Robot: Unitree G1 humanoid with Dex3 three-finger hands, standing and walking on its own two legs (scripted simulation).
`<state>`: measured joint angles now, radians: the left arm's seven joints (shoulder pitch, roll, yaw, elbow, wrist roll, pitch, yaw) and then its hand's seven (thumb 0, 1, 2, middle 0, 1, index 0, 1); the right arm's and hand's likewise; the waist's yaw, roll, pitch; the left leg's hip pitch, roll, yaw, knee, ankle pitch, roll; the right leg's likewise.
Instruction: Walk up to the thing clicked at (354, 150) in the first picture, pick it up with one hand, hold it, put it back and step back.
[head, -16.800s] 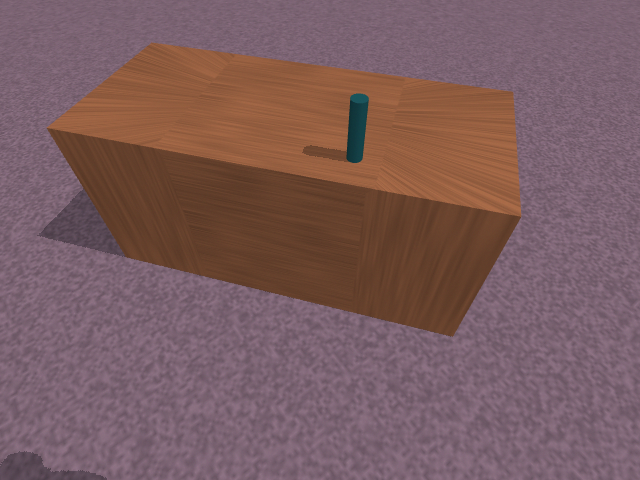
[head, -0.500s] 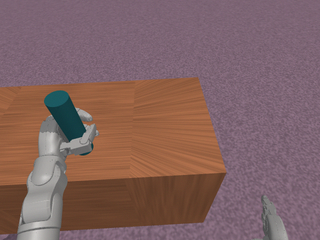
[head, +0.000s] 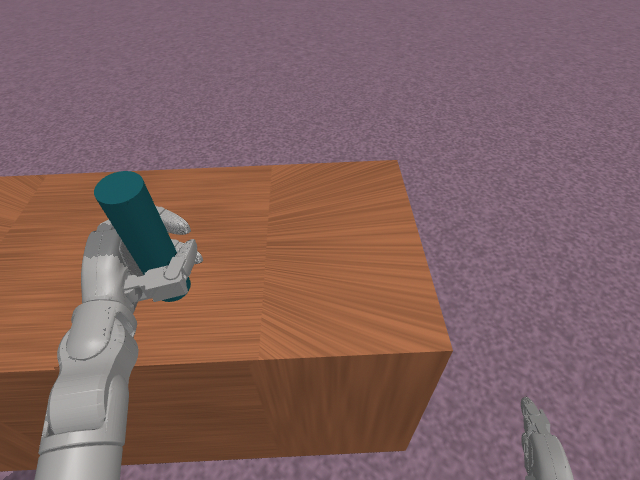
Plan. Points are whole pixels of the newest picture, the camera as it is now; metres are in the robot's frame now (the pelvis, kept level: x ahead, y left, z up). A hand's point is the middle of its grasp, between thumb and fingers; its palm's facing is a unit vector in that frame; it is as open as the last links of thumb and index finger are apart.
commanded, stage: hold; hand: left
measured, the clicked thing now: (150, 244) +0.33 +0.18 +0.17
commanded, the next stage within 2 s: crouch in 0.16 s
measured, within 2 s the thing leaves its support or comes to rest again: neither
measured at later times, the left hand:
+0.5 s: hand (184, 266) +0.34 +0.16 +0.12, palm faces +0.08 -1.00 +0.01, open 5.3 cm
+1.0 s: hand (200, 262) +0.41 +0.18 +0.04, palm faces +0.08 -1.00 +0.02, open 5.3 cm
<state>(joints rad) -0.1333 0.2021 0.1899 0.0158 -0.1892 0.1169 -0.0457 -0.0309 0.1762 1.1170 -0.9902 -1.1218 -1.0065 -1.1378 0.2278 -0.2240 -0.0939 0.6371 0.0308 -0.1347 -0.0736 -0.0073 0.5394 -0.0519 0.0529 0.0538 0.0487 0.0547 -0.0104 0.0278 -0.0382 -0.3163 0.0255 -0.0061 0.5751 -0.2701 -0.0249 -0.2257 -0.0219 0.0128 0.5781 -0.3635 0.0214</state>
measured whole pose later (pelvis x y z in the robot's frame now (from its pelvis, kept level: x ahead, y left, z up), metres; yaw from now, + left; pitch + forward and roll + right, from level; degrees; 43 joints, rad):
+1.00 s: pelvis -0.01 +0.01 -0.02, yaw -1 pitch +10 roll -1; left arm -0.50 0.30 0.27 0.77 -0.18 -0.26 -0.09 -0.03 0.17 1.13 -0.98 -1.13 -1.01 -1.12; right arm 0.27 -0.23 -0.07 0.43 0.02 -0.10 -0.03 -0.01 0.55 -0.05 0.05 0.05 0.05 0.06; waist -0.09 -0.01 -0.06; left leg -0.62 0.05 0.01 0.78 -0.33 -0.02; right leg -0.54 0.00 0.03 0.78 -0.41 0.03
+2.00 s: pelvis -0.02 +0.01 -0.08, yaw -2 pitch +21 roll -3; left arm -0.68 0.39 0.36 1.03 -0.08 -0.47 -0.06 -0.03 0.17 1.14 -0.98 -1.13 -1.01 -1.11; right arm 0.36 -0.24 -0.04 0.04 -0.05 -0.01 0.05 -0.01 0.53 -0.06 0.06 0.05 0.05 0.05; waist -0.20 -0.02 -0.12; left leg -1.04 0.06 -0.04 1.12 -0.45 -0.01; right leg -0.92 0.02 0.01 1.08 -0.52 0.03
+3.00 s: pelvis -0.03 +0.01 -0.11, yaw -2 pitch +25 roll -4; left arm -0.69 0.43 0.39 1.06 -0.06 -0.54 -0.06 -0.02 0.16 0.96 -1.02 -1.08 -1.06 -1.05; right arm 0.41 -0.27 -0.05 -0.11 -0.05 0.01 0.07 -0.01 0.53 -0.05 0.06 0.05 0.06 0.06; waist -0.24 -0.01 -0.15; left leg -1.22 0.06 -0.06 1.27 -0.49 -0.02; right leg -1.09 0.03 -0.01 1.23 -0.57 0.03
